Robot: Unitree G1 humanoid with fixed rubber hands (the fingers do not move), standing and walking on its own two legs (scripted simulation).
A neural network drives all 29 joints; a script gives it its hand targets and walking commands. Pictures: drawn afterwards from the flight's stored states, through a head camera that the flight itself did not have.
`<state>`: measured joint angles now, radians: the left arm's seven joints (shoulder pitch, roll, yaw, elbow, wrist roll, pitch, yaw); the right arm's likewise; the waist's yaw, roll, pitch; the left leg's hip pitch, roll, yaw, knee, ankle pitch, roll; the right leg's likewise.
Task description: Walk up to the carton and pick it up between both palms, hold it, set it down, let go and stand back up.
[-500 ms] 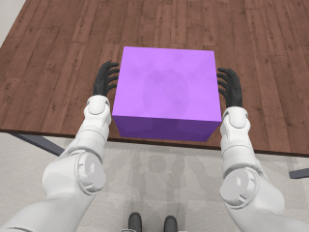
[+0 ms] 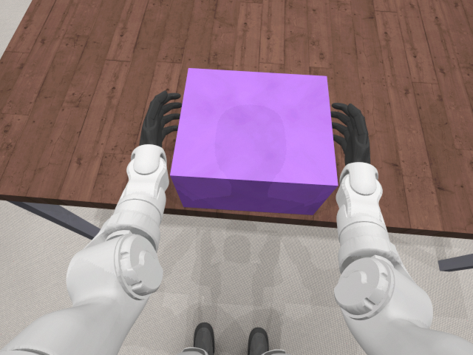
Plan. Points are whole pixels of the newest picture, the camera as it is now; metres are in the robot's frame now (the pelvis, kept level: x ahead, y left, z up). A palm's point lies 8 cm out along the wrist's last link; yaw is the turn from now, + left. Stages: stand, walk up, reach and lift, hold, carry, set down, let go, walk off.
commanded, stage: set down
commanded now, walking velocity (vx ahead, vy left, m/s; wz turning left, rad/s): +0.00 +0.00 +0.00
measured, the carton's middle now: (252, 143) +0.47 -0.02 -0.03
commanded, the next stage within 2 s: none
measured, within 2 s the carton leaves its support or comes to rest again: neither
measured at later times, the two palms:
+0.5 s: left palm (155, 133) +0.47 +0.15 +0.01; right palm (356, 151) +0.44 -0.19 +0.01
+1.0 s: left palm (123, 126) +0.48 +0.20 +0.02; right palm (384, 140) +0.46 -0.24 +0.02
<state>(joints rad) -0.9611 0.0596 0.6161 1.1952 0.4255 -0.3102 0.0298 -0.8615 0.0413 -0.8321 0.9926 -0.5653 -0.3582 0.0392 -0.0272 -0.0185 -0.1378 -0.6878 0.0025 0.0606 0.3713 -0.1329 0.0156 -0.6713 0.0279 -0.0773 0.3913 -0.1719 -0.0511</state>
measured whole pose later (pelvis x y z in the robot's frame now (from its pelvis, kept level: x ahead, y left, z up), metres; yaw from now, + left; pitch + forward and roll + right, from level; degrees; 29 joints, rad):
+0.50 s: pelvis -0.01 +0.01 -0.02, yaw -2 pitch +32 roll -1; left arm -1.17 0.21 0.14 1.63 -0.07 -0.34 0.12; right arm -1.02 -0.17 -0.32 1.39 -0.06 -0.27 -0.04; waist -0.04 -0.01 -0.31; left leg -0.94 0.04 0.07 0.61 -0.23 0.02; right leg -0.90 0.05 -0.07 0.57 -0.23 -0.05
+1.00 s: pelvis -0.04 +0.00 -0.05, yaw -1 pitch +37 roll -1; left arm -1.31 0.35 -0.24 1.63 -0.41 -0.32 0.04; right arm -1.17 -0.39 0.00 1.47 0.33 -0.24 0.06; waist -0.02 -0.01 -0.34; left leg -1.17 0.03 0.04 0.75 -0.24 0.01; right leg -1.13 0.03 -0.10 0.74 -0.26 -0.06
